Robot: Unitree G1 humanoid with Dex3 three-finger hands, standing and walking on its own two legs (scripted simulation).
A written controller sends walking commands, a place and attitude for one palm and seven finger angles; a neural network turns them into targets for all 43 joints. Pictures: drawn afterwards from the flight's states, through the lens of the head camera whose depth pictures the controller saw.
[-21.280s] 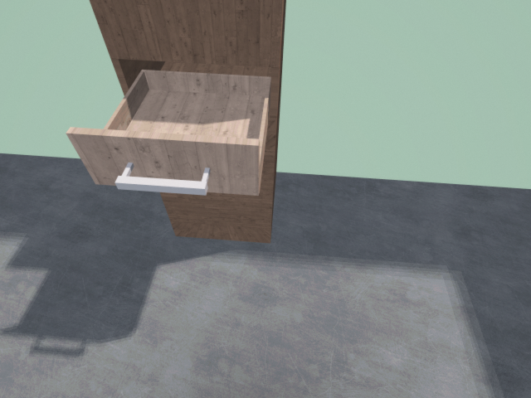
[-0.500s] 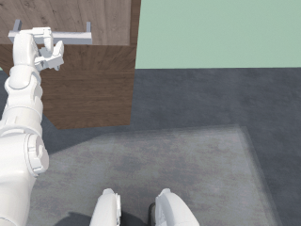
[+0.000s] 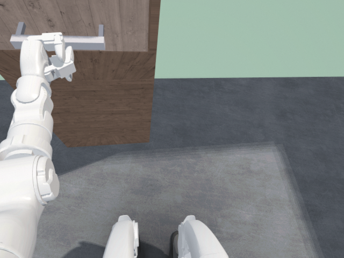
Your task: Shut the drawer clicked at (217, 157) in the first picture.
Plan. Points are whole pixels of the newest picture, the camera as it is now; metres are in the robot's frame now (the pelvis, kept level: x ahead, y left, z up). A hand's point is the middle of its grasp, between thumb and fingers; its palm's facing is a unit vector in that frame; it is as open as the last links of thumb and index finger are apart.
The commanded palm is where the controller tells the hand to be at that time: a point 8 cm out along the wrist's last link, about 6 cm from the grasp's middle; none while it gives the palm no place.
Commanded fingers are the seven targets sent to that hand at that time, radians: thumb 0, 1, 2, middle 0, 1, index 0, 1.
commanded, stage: pull the fist back off the drawer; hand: left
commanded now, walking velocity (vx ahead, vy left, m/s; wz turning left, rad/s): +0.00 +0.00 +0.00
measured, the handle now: (61, 35) +0.60 +0.21 +0.08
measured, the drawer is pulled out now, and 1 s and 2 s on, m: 0.00 0.00 0.00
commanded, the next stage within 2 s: draw the hand back to the body in 0.26 s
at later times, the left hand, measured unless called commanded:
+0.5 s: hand (63, 64) +0.50 +0.19 +0.09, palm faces +0.07 -1.00 -0.06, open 3.2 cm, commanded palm +0.46 +0.23 +0.11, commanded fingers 0.00 0.90 0.90 -1.40 -1.60 -1.40 -1.60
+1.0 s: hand (16, 104) +0.36 +0.21 +0.17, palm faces +0.18 -0.96 -0.22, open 3.3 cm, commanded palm +0.33 +0.26 +0.19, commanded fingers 0.00 0.90 0.90 -1.40 -1.60 -1.40 -1.60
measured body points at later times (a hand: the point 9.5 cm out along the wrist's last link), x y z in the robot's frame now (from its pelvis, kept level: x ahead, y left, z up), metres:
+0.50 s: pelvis +0.05 -0.01 +0.03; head +0.16 +0.00 +0.47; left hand +0.49 +0.25 +0.10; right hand +0.08 -0.27 -0.08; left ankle +0.06 +0.09 -0.65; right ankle +0.03 -0.12 -0.65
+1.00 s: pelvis +0.06 +0.00 +0.07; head +0.07 -0.01 +0.52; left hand +0.35 +0.26 +0.18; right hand +0.24 -0.24 -0.01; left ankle +0.06 +0.09 -0.65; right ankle +0.03 -0.12 -0.65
